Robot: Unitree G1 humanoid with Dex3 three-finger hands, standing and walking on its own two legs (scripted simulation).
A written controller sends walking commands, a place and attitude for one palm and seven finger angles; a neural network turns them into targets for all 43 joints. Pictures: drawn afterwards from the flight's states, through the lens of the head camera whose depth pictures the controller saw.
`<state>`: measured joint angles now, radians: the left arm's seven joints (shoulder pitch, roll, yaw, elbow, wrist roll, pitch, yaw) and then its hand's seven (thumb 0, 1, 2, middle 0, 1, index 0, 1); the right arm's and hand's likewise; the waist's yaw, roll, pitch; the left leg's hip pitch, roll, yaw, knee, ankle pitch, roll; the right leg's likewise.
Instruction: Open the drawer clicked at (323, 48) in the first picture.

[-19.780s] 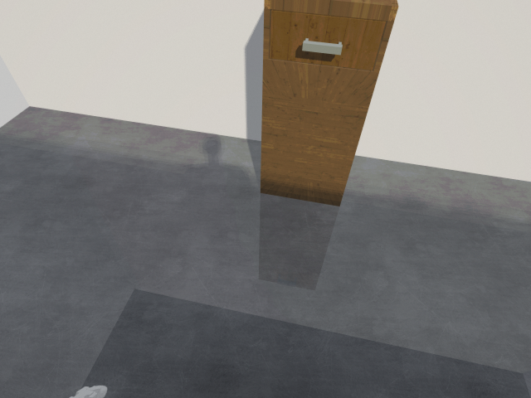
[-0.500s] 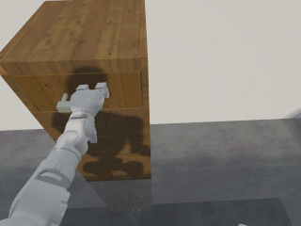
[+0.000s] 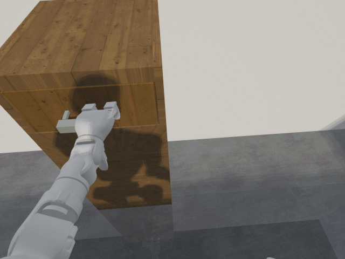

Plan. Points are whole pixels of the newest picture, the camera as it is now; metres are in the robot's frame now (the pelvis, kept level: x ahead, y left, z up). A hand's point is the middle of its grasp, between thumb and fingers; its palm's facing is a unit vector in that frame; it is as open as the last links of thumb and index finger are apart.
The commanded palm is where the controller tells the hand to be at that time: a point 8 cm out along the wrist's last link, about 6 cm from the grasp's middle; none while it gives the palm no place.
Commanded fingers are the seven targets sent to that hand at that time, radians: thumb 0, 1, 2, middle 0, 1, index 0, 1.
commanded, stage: close the thumb around the handle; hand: left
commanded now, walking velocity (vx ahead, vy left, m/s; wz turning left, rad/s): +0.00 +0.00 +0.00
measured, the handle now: (86, 118) +0.46 +0.23 +0.06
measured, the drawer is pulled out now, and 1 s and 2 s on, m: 0.00 0.00 0.02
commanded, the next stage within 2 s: pull the drawer open in 0.70 s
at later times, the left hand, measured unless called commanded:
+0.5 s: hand (102, 135) +0.42 +0.19 +0.03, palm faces -0.02 -0.05 -1.00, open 7.8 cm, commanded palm +0.39 +0.22 +0.09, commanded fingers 0.00 0.90 0.90 -0.40 -1.35 -0.40 -1.35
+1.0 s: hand (102, 135) +0.42 +0.19 +0.03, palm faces -0.01 -0.08 -1.00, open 6.1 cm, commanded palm +0.37 +0.22 +0.09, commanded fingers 0.00 0.90 0.90 -0.40 -1.35 -0.40 -1.35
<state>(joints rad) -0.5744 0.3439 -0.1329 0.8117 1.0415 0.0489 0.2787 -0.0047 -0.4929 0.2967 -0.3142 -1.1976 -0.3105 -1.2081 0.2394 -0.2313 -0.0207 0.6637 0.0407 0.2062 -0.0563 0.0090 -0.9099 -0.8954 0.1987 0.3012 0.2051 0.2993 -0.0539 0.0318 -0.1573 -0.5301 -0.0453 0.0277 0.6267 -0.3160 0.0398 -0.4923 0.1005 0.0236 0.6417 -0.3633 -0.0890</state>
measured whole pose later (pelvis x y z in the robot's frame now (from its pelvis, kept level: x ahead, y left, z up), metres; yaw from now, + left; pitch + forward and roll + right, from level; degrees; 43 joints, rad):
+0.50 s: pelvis +0.00 +0.01 +0.00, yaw -1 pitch +12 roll +0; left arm -0.59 0.33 -0.15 0.82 1.05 0.07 0.30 0.00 0.42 0.69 -0.38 -1.30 -0.34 -1.25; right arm 0.25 -0.23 -0.02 0.65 0.04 0.21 -0.06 0.01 -0.91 -0.90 0.20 0.30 0.20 0.30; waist -0.06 0.04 -0.16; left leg -0.53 -0.05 0.04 0.63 -0.32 0.05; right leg -0.49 0.10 0.03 0.64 -0.36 -0.07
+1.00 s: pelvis +0.01 +0.02 +0.00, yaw -3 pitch +12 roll +1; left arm -0.47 0.33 -0.13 0.69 1.03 0.10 0.27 0.01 0.67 0.79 -0.41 -1.35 -0.36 -1.29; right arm 0.24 -0.24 -0.03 0.63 0.04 0.21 -0.04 0.01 -0.91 -0.90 0.20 0.30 0.20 0.30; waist -0.06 0.04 -0.17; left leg -0.48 -0.04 0.07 0.60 -0.32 0.06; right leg -0.45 0.10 0.07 0.61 -0.36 -0.07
